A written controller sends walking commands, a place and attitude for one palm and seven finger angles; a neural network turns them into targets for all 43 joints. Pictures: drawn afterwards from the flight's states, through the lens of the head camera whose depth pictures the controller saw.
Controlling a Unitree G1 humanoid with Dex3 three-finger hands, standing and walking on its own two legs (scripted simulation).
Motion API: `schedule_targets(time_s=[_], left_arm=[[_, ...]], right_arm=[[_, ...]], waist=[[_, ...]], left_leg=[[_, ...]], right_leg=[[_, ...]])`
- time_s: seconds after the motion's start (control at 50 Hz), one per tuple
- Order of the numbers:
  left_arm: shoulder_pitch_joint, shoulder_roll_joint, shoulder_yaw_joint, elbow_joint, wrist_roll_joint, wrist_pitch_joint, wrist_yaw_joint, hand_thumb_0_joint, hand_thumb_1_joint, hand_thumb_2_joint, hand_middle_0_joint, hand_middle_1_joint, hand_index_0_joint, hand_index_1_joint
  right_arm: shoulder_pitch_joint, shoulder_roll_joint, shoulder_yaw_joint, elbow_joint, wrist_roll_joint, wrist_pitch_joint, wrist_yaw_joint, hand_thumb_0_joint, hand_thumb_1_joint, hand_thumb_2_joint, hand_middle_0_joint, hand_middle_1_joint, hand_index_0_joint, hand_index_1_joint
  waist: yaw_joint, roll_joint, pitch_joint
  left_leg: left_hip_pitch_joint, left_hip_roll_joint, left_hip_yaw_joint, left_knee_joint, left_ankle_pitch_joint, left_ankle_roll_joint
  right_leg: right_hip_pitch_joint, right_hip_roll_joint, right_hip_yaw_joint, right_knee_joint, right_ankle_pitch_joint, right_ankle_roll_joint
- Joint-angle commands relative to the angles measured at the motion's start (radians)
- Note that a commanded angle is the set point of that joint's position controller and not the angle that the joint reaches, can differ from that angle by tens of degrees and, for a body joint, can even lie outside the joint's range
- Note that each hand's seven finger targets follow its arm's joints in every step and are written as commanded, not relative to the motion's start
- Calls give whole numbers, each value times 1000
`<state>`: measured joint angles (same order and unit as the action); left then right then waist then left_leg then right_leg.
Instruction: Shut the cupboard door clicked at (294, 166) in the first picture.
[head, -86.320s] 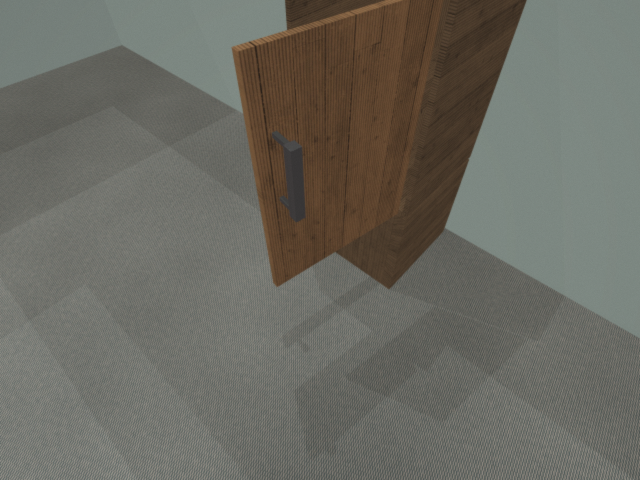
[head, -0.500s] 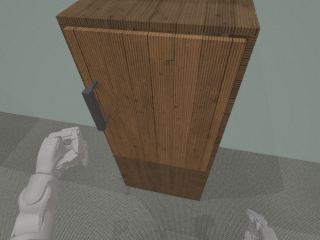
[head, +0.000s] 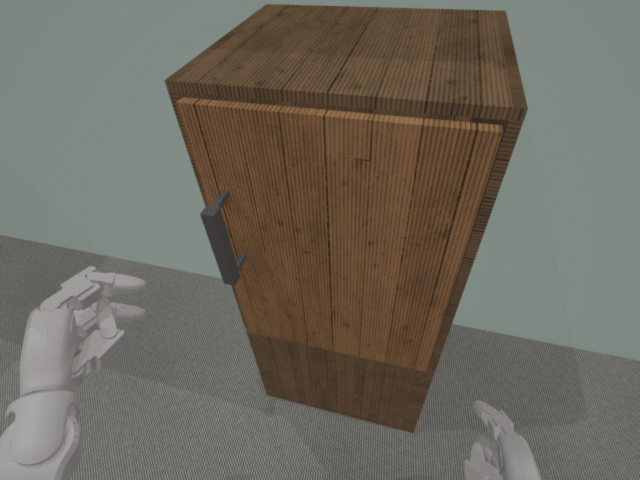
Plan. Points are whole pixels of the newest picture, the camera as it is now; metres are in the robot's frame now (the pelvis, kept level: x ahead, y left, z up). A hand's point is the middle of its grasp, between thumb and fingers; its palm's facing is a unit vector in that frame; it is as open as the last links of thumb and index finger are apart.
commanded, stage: draw the hand back to the body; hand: left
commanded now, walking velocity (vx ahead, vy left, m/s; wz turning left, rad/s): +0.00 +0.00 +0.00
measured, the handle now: (227, 239) +0.48 +0.22 +0.01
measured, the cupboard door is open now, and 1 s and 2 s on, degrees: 0 0 0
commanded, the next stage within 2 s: step back with the hand held close in 0.64 s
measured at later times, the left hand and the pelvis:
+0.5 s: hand (76, 344) +0.19 +0.26 +0.15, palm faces +0.47 -0.78 -0.40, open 7.3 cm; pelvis +0.01 -0.01 +0.00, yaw +0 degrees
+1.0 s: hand (81, 338) +0.20 +0.26 +0.15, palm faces +0.39 -0.78 -0.49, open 7.4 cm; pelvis +0.00 +0.00 +0.00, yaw -1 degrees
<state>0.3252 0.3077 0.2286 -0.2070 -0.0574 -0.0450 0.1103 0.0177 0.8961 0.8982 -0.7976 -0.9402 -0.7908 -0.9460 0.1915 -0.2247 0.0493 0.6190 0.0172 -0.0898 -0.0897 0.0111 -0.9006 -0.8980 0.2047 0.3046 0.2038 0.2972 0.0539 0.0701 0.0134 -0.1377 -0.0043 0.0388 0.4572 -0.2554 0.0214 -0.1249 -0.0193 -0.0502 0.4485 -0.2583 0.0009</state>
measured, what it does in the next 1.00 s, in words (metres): stands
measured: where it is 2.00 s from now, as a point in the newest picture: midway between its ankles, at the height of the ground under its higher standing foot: outside the picture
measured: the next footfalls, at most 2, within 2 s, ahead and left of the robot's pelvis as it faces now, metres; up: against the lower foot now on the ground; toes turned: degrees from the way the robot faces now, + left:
right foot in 1.96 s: -0.15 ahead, -0.11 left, +0.00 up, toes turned +10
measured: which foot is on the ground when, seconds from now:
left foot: down 0.00-1.00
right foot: down 0.00-1.00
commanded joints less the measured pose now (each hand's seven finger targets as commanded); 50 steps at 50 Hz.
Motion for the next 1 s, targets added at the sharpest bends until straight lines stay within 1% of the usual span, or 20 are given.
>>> schedule_targets(time_s=[0.0, 0.06, 0.14, 0.24, 0.32, 0.36, 0.38, 0.42, 0.48, 0.54, 0.56, 0.64, 0.66, 0.74, 0.76, 0.78, 0.82, 0.88, 0.96, 0.98], left_arm=[[-89, 187, 130, -275, -5, -65, 13, 0, 900, 900, -530, -660, -530, -660], [-38, 218, 179, -293, -7, -65, 13, 0, 900, 900, -447, -570, -447, -570], [-9, 221, 202, -362, -9, -71, 15, 0, 900, 900, -337, -450, -337, -450], [56, 236, 245, -396, -14, -77, 17, 0, 900, 900, -200, -300, -200, -300], [38, 193, 203, -335, -14, -69, 14, 0, 900, 900, -200, -300, -200, -300], [26, 212, 215, -326, -11, -72, 16, 0, 900, 900, -200, -300, -200, -300], [10, 207, 206, -351, -12, -74, 17, 0, 900, 900, -200, -300, -200, -300], [24, 222, 222, -366, -11, -82, 22, 0, 900, 900, -200, -300, -200, -300], [25, 236, 233, -393, -10, -84, 24, 0, 900, 900, -200, -300, -200, -300], [33, 237, 238, -404, -8, -87, 26, 0, 900, 900, -200, -300, -200, -300], [45, 251, 253, -391, -8, -84, 25, 0, 900, 900, -200, -300, -200, -300], [40, 224, 234, -357, -14, -82, 21, 0, 900, 900, -200, -300, -200, -300], [52, 228, 241, -349, -13, -84, 19, 0, 900, 900, -200, -300, -200, -300], [52, 218, 229, -356, -14, -87, 17, 0, 900, 900, -200, -300, -200, -300], [-138, 382, 377, -395, -2, -133, 35, 0, 900, 900, -200, -300, -200, -300], [5, 280, 296, -336, -3, -140, 24, 0, 900, 900, -200, -300, -200, -300], [100, 234, 246, -327, -1, -146, 19, 0, 900, 900, -200, -300, -200, -300], [152, 259, 266, -371, -1, -153, 30, 0, 900, 900, -200, -300, -200, -300], [177, 321, 327, -437, -6, -150, 47, 0, 900, 900, -200, -300, -200, -300], [183, 310, 319, -441, -9, -148, 48, 0, 900, 900, -200, -300, -200, -300]], right_arm=[[-124, -105, -49, -159, -6, -58, 2, 0, -900, -900, 200, 300, 200, 300], [-126, -109, -55, -154, -8, -57, 4, 0, -900, -900, 200, 300, 200, 300], [-125, -99, -57, -158, -7, -58, 11, 0, -900, -900, 200, 300, 200, 300], [-125, -96, -63, -158, -5, -62, 11, 0, -900, -900, 200, 300, 200, 300], [-122, -104, -66, -150, -2, -54, 9, 0, -900, -900, 200, 300, 200, 300], [-127, -109, -70, -146, -3, -56, 2, 0, -900, -900, 200, 300, 200, 300], [-127, -106, -69, -152, -2, -55, 1, 0, -900, -900, 200, 300, 200, 300], [-128, -102, -69, -151, -5, -60, 0, 0, -900, -900, 200, 300, 200, 300], [-130, -98, -66, -149, -7, -66, -1, 0, -900, -900, 200, 300, 200, 300], [-130, -94, -65, -148, -6, -70, 2, 0, -900, -900, 200, 300, 200, 300], [-130, -100, -67, -142, -7, -74, -1, 0, -900, -900, 200, 300, 200, 300], [-131, -93, -66, -147, -4, -65, 2, 0, -900, -900, 200, 300, 200, 300], [-130, -98, -70, -142, -4, -67, 0, 0, -900, -900, 200, 300, 200, 300], [-130, -95, -70, -149, -4, -62, 2, 0, -900, -900, 200, 300, 200, 300], [-113, -113, -62, -187, 9, -40, 8, 0, -900, -900, 200, 300, 200, 300], [-115, -108, -77, -162, -2, -28, 5, 0, -900, -900, 200, 300, 200, 300], [-107, -116, -87, -166, -6, -5, 11, 0, -900, -900, 200, 300, 200, 300], [-102, -120, -95, -175, -3, 22, 5, 0, -900, -900, 200, 300, 200, 300], [-108, -134, -103, -205, -2, 50, -12, 0, -900, -900, 200, 300, 200, 300], [-104, -127, -101, -215, 0, 59, -15, 0, -900, -900, 200, 300, 200, 300]], waist=[[2, -14, -93], [9, -30, -82], [10, 11, -90], [15, -17, -84], [0, -35, -20], [3, -54, -8], [2, -21, -43], [11, -26, -77], [14, 1, -86], [14, 17, -79], [18, -3, -69], [11, -12, -20], [12, -31, -22], [12, -13, -43], [-30, 24, 43], [-29, -86, -36], [-39, -112, -75], [-46, -64, -156], [-42, -14, -226], [-45, -22, -230]], left_leg=[[25, 26, -31, -100, 198, 0], [24, 26, -28, -95, 224, 4], [31, 27, -27, -92, 243, -2], [31, 28, -20, -84, 260, -1], [16, 28, -19, -96, 192, 4], [20, 28, -19, -98, 167, 9], [30, 25, -18, -100, 165, 9], [39, 21, -17, -94, 184, 12], [36, 19, -16, -90, 207, 10], [38, 18, -14, -85, 223, 6], [36, 21, -16, -83, 228, 7], [20, 23, -12, -98, 176, 5], [28, 25, -14, -96, 182, 7], [33, 22, -7, -95, 181, 9], [-34, 31, -32, -64, 90, 17], [-46, 39, -44, -11, 93, 24], [-44, 36, -32, 37, 126, 19], [-45, 56, -38, 32, 226, 11], [-29, 93, -60, 7, 467, 10], [-45, 101, -64, 6, 495, 9]], right_leg=[[39, 6, 15, -71, 175, -17], [42, 9, 15, -82, 204, -15], [49, 5, 14, -72, 211, -15], [46, 6, 13, -72, 230, -12], [7, 4, 17, -92, 165, -9], [-7, 7, 17, -110, 137, -7], [14, 0, 21, -98, 134, -9], [32, 1, 21, -90, 159, -9], [49, -2, 22, -85, 188, -11], [41, 3, 22, -85, 204, -12], [36, 6, 23, -97, 208, -11], [11, 4, 23, -104, 151, -9], [7, 8, 24, -118, 154, -8], [19, 4, 27, -108, 156, -7], [-67, -49, 126, -171, 174, -11], [-62, -89, 134, -162, 183, -22], [-82, -124, 158, -146, 256, -36], [-46, -131, 129, -66, 377, -38], [-5, -72, 86, 38, 501, -10], [8, -67, 80, 57, 514, -7]])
